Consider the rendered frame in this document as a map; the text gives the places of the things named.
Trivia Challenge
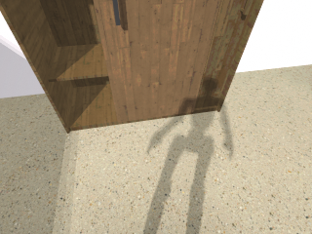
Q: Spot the wardrobe door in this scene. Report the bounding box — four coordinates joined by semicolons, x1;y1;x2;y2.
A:
93;0;221;123
195;0;256;108

